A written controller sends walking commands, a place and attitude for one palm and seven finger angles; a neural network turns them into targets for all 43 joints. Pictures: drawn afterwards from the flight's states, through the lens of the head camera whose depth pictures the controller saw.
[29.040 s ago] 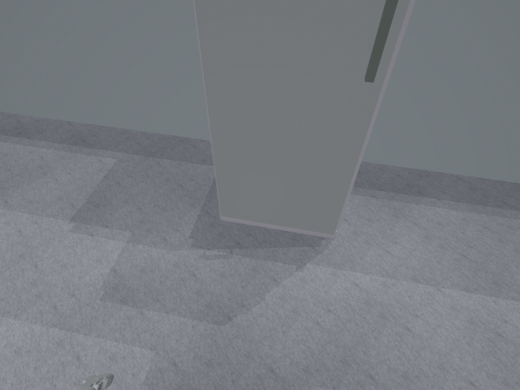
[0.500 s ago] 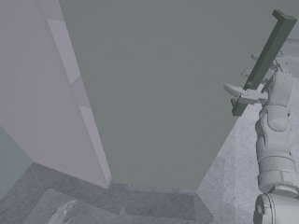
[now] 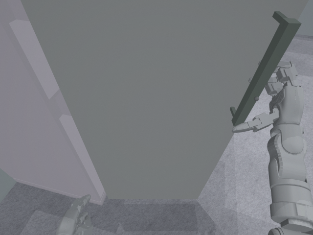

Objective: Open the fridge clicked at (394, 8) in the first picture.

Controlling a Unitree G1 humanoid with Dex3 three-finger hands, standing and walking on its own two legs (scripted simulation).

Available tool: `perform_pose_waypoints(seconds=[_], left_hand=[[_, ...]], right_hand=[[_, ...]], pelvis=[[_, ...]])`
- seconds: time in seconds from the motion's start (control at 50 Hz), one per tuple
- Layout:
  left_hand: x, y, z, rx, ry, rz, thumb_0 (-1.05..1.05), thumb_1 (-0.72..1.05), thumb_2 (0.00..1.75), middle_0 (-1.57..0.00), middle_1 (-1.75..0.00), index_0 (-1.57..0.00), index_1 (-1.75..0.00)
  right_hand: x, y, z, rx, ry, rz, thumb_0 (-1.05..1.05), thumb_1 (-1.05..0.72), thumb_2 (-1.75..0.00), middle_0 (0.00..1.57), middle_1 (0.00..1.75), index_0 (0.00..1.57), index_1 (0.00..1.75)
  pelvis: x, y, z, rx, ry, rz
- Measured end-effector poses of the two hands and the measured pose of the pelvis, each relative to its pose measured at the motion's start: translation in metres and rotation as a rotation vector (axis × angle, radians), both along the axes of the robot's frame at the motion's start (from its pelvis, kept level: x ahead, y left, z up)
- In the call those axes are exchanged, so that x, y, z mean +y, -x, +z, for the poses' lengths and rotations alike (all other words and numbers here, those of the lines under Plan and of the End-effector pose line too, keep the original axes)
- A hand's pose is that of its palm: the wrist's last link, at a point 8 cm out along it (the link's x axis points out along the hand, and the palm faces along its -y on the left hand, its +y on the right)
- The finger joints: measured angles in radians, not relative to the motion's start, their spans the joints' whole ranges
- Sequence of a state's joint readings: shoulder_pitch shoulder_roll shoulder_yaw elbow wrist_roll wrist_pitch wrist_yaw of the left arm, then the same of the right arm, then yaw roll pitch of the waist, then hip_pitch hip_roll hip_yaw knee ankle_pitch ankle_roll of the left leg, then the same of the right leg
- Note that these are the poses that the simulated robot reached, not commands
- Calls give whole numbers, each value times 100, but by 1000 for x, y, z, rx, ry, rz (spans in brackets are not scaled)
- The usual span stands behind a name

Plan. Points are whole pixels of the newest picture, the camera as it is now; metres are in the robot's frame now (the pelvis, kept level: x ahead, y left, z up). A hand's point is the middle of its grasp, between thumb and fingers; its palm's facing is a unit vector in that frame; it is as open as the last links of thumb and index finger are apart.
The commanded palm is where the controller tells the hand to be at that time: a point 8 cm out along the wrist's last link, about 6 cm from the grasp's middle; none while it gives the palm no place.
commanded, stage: slip the hand off the handle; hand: right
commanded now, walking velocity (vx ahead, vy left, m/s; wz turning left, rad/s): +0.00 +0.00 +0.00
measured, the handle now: (254, 78) +0.42 -0.19 +0.22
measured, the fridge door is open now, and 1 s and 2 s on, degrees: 75 75 75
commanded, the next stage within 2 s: draw the hand back to the body in 1.18 s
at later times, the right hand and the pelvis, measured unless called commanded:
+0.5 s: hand (288, 102) +0.36 -0.25 +0.21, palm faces +0.18 +0.98 -0.11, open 14.7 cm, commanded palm +0.33 -0.30 +0.20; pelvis -0.01 -0.01 +0.00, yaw +0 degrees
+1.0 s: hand out of the picture +0.27 -0.26 +0.20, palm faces +0.21 +0.97 -0.12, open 14.7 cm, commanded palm +0.24 -0.30 +0.20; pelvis -0.02 -0.01 +0.00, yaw -1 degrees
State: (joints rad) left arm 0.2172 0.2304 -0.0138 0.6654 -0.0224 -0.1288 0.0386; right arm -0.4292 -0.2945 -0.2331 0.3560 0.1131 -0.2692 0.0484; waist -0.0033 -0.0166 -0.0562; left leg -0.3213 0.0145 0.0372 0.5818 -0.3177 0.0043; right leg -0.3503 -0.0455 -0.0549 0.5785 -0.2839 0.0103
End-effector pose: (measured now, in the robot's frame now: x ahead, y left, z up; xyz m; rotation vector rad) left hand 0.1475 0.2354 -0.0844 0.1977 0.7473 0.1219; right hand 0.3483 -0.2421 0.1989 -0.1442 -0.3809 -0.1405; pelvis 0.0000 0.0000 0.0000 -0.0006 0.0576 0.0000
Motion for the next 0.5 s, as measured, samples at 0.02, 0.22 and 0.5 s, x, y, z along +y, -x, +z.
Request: perform_pose_waypoints(seconds=[0.02, 0.22, 0.5], left_hand=[[-2, -3, 1, -5, 1, -2, 1, 91, 90, -20, -30, -20, -30], [-8, -5, 0, 24, -14, -7, 1, 91, 90, -21, -30, -20, -30], [-4, 35, -9, 89, -43, 53, 1, 91, 90, -20, -30, -20, -30]], right_hand=[[-3, 1, 0, -1, 0, -5, -1, 55, -20, 33, 120, 25, 114], [-41, 11, 3, 8, 2, -39, -1, 56, -20, 27, 117, 25, 114], [-63, 14, 6, 2, -6, -19, -1, 56, -20, 26, 116, 26, 115]], pelvis=[[0, -1, 0, 0, 0, 0], [-6, -5, -1, -4, -9, -11], [-14, 6, -3, -3, -14, -6]])
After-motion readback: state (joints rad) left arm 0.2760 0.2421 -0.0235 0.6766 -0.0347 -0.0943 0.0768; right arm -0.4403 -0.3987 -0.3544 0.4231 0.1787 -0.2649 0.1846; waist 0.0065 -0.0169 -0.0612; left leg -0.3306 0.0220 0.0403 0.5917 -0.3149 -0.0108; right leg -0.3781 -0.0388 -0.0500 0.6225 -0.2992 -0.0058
